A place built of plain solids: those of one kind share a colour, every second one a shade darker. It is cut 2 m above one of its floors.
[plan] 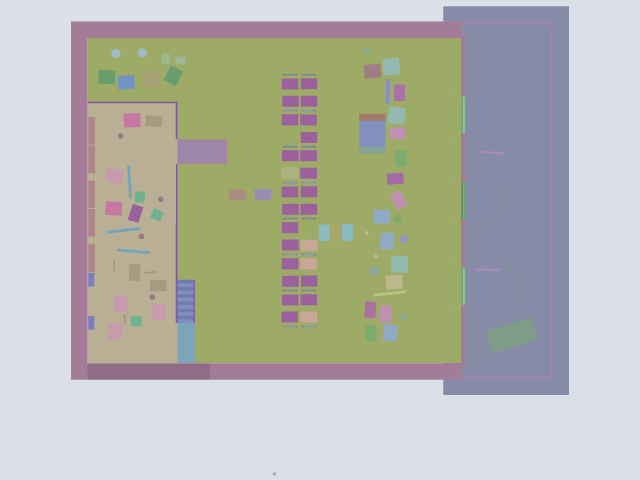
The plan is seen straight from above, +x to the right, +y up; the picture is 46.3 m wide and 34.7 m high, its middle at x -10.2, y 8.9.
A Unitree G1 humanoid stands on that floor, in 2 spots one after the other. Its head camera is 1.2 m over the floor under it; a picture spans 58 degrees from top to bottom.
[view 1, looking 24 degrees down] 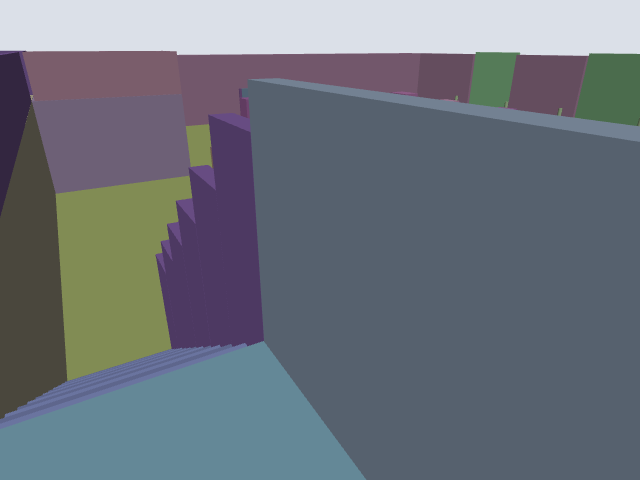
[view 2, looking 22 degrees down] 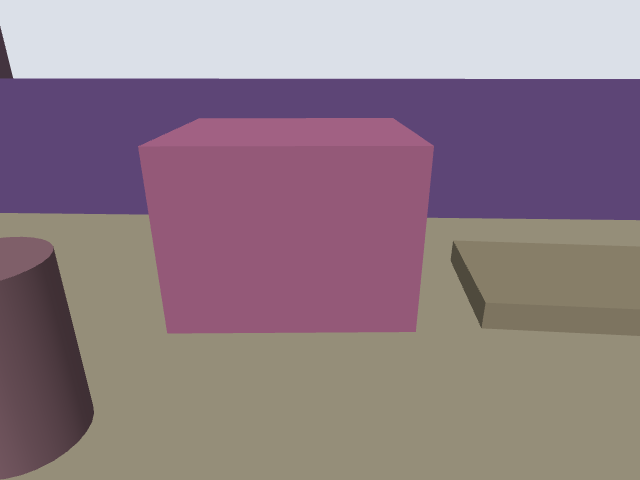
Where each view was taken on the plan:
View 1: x -19.93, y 1.40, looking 60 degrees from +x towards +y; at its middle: rail_mezzland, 1.26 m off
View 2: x -23.56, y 15.29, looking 92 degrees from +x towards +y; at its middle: stillage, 1.91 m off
